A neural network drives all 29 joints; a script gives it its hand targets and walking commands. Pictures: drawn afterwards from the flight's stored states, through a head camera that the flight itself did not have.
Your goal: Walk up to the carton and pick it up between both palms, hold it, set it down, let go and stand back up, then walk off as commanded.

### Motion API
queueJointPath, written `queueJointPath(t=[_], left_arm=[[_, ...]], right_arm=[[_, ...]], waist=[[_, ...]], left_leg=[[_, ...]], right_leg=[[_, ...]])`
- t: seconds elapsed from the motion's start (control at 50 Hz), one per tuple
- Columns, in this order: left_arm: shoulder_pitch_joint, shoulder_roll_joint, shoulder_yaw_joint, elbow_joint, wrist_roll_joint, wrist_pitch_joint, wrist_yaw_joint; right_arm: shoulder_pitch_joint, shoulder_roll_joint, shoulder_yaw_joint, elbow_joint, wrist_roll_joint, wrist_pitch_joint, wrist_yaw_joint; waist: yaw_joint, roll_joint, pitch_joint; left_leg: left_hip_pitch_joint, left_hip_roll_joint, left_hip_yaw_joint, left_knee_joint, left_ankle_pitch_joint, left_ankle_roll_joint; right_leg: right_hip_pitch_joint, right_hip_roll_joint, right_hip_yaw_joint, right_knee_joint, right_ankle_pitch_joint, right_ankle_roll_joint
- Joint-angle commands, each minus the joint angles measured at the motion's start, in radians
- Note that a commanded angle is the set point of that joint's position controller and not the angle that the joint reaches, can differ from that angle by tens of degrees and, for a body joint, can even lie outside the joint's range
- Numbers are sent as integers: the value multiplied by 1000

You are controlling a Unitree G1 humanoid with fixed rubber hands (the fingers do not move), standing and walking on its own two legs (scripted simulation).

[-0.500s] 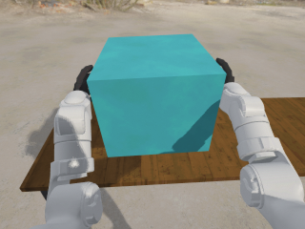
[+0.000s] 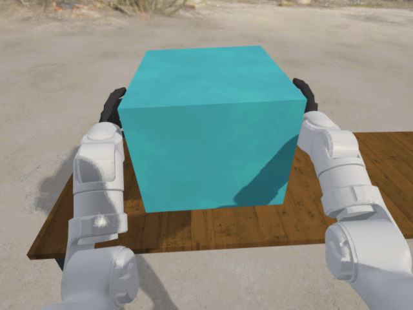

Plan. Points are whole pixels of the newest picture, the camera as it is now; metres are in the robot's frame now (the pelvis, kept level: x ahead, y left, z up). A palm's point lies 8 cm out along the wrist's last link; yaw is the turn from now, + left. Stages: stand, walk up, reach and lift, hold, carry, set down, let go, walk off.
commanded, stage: hold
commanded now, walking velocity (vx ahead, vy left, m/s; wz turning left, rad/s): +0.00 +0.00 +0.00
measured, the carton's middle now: (208, 120) +0.44 +0.01 +0.22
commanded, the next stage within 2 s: none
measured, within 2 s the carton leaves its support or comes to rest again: neither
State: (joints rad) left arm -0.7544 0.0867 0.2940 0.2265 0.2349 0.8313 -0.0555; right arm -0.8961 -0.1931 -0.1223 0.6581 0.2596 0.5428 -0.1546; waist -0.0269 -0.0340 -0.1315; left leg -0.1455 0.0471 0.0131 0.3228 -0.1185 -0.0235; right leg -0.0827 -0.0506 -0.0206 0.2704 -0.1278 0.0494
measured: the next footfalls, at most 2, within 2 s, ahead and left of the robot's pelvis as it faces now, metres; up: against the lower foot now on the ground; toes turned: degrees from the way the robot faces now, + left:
none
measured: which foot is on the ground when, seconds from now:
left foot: down 0.00-1.00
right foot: down 0.00-1.00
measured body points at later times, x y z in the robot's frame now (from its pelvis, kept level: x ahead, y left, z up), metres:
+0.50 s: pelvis +0.00 +0.00 +0.00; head -0.07 +0.02 +0.44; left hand +0.37 +0.19 +0.25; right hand +0.39 -0.17 +0.26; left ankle +0.04 +0.13 -0.75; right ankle +0.02 -0.15 -0.75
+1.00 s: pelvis +0.00 +0.00 +0.00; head -0.07 +0.02 +0.44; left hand +0.37 +0.19 +0.25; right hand +0.39 -0.16 +0.26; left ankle +0.04 +0.13 -0.75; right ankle +0.02 -0.15 -0.75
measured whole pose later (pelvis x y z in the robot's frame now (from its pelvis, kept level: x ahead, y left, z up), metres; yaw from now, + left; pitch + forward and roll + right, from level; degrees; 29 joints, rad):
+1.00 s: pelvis +0.00 +0.00 +0.00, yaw +0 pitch -3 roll -1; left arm -0.76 0.09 0.29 0.22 0.24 0.84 -0.06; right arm -0.90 -0.19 -0.12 0.65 0.26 0.55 -0.15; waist -0.03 -0.03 -0.13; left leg -0.15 0.05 0.01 0.32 -0.12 -0.02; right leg -0.08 -0.05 -0.02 0.27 -0.13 0.05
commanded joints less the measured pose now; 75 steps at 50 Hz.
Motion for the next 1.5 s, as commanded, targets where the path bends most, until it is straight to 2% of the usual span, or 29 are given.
queueJointPath(t=[0.0, 0.04, 0.06, 0.1, 0.16, 0.26, 0.3, 0.38, 0.42, 0.46, 0.48, 0.52, 0.54, 0.56, 0.6, 0.68, 0.72, 0.74, 0.86, 0.92, 0.98, 1.08, 1.14, 1.16, 1.26, 1.28, 1.42, 1.44, 1.48], left_arm=[[-677, -473, -352, -168, -185, -58, -172], [-699, -481, -353, -177, -190, -62, -170], [-712, -490, -370, -191, -196, -63, -171], [-679, -485, -352, -164, -182, -55, -171], [-700, -482, -370, -206, -192, -60, -171], [-708, -478, -348, -172, -187, -65, -172], [-698, -493, -367, -185, -194, -66, -169], [-695, -472, -349, -162, -187, -56, -177], [-708, -490, -377, -208, -202, -64, -175], [-675, -483, -354, -154, -186, -57, -175], [-689, -494, -358, -170, -184, -57, -173], [-685, -483, -354, -175, -184, -55, -177], [-689, -492, -368, -194, -193, -58, -172], [-693, -491, -374, -211, -199, -61, -169], [-687, -492, -375, -217, -197, -58, -170], [-695, -473, -349, -180, -176, -52, -177], [-689, -487, -359, -192, -192, -53, -177], [-705, -492, -362, -183, -192, -58, -174], [-696, -485, -355, -132, -180, -55, -179], [-682, -493, -358, -170, -187, -57, -178], [-686, -494, -381, -211, -200, -60, -172], [-686, -485, -351, -156, -185, -51, -177], [-692, -485, -360, -166, -186, -54, -177], [-699, -489, -372, -213, -198, -62, -174], [-676, -485, -359, -168, -190, -51, -177], [-705, -492, -363, -172, -189, -53, -178], [-661, -488, -368, -185, -195, -53, -173], [-680, -490, -362, -191, -190, -51, -175], [-691, -497, -383, -203, -204, -54, -172]], right_arm=[[-733, 511, 328, -329, 160, -12, 145], [-737, 515, 322, -305, 162, -7, 148], [-721, 506, 308, -288, 152, -6, 150], [-729, 506, 319, -310, 152, -8, 152], [-704, 510, 316, -298, 160, -6, 150], [-742, 530, 317, -303, 153, -8, 151], [-737, 517, 325, -315, 162, -12, 151], [-719, 504, 307, -287, 148, -4, 151], [-726, 516, 315, -311, 154, -9, 149], [-729, 505, 318, -308, 152, -5, 149], [-757, 518, 327, -329, 162, -11, 148], [-724, 511, 327, -301, 160, -5, 150], [-751, 523, 333, -346, 170, -11, 148], [-713, 509, 324, -312, 165, -5, 147], [-720, 512, 332, -328, 168, -6, 145], [-722, 505, 325, -290, 162, 2, 146], [-744, 524, 332, -327, 161, -2, 146], [-733, 511, 315, -300, 159, -3, 148], [-738, 500, 293, -271, 137, -3, 152], [-720, 507, 306, -289, 145, -5, 157], [-721, 516, 327, -329, 164, -10, 151], [-735, 508, 314, -293, 153, 0, 148], [-732, 503, 308, -300, 151, -1, 149], [-732, 519, 323, -332, 161, -8, 149], [-727, 508, 313, -312, 153, 2, 146], [-733, 502, 303, -293, 149, 2, 149], [-738, 516, 336, -352, 162, -6, 146], [-722, 510, 324, -324, 164, -1, 146], [-728, 508, 319, -329, 164, -2, 147]], waist=[[-55, 57, -304], [-53, 57, -293], [-73, 79, -297], [-56, 59, -285], [-68, 81, -307], [-52, 57, -284], [-54, 69, -315], [-60, 60, -265], [-68, 80, -321], [-65, 56, -269], [-50, 65, -306], [-50, 69, -289], [-53, 67, -328], [-69, 71, -312], [-60, 76, -324], [-51, 56, -275], [-48, 54, -312], [-62, 70, -290], [-63, 74, -256], [-66, 58, -271], [-64, 81, -322], [-60, 51, -264], [-66, 63, -277], [-64, 69, -322], [-61, 49, -277], [-67, 67, -267], [-55, 43, -321], [-62, 72, -311], [-70, 66, -314]], left_leg=[[109, -96, -4, -33, 144, -12], [108, -92, -5, -41, 126, -15], [111, -86, -10, -40, 118, -26], [105, -89, -7, -38, 118, -15], [115, -91, -7, -31, 145, -24], [97, -94, -3, -43, 103, -12], [108, -88, -5, -35, 146, -21], [97, -89, -4, -43, 116, -16], [111, -90, -2, -36, 134, -22], [102, -91, -5, -38, 122, -14], [103, -94, -4, -34, 137, -14], [101, -92, -1, -37, 136, -17], [116, -92, 0, -29, 161, -15], [119, -89, -9, -29, 165, -24], [128, -89, -5, -23, 188, -26], [99, -91, -2, -35, 119, -16], [109, -91, -1, -37, 122, -9], [107, -88, -8, -38, 121, -18], [86, -87, -3, -51, 61, -15], [98, -82, -7, -45, 107, -20], [114, -89, -3, -28, 164, -22], [92, -89, 0, -42, 91, -10], [95, -88, -2, -38, 104, -17], [117, -90, -5, -25, 160, -20], [97, -86, -5, -40, 113, -15], [92, -86, -6, -44, 87, -19], [109, -89, -1, -26, 148, -11], [119, -89, -3, -29, 146, -15], [117, -85, -11, -31, 135, -24]], right_leg=[[176, 124, -16, -22, 104, -42], [154, 123, -16, -25, 78, -44], [155, 123, -12, -24, 76, -50], [157, 124, -13, -23, 77, -47], [163, 121, -11, -18, 110, -45], [161, 120, -17, -25, 62, -44], [166, 121, -11, -18, 101, -45], [158, 119, -9, -22, 76, -47], [168, 122, -11, -22, 96, -48], [158, 121, -10, -26, 87, -44], [166, 123, -13, -20, 93, -41], [174, 121, -12, -23, 88, -46], [179, 121, -8, -20, 116, -43], [171, 124, -11, -19, 115, -45], [176, 126, -8, -19, 135, -49], [170, 121, -8, -25, 76, -43], [171, 121, -9, -23, 78, -44], [156, 121, -7, -22, 76, -49], [134, 116, -8, -30, 25, -50], [155, 122, -12, -21, 70, -48], [174, 121, -7, -18, 119, -49], [155, 117, -5, -31, 57, -45], [161, 120, -6, -23, 72, -46], [176, 123, -9, -15, 122, -46], [156, 119, -6, -24, 70, -44], [149, 119, -6, -29, 45, -49], [187, 124, -7, -17, 111, -41], [165, 121, -5, -22, 107, -44], [163, 121, -5, -22, 90, -47]])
